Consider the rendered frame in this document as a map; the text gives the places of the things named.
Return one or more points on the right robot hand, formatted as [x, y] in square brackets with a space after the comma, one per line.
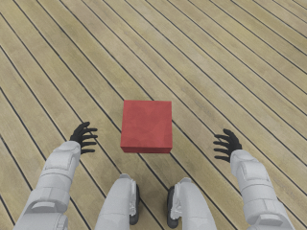
[232, 145]

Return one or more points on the robot left shin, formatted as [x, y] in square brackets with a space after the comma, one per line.
[132, 205]

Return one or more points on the left robot hand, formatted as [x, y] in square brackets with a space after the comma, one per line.
[78, 136]

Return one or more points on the left robot upper arm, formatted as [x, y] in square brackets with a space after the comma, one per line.
[43, 221]

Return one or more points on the robot left forearm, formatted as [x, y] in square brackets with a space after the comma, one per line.
[51, 194]

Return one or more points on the left robot thigh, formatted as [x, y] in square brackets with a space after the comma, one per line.
[115, 212]

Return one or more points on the carton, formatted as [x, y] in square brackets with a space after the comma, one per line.
[147, 127]

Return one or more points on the robot right forearm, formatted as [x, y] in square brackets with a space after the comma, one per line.
[261, 205]

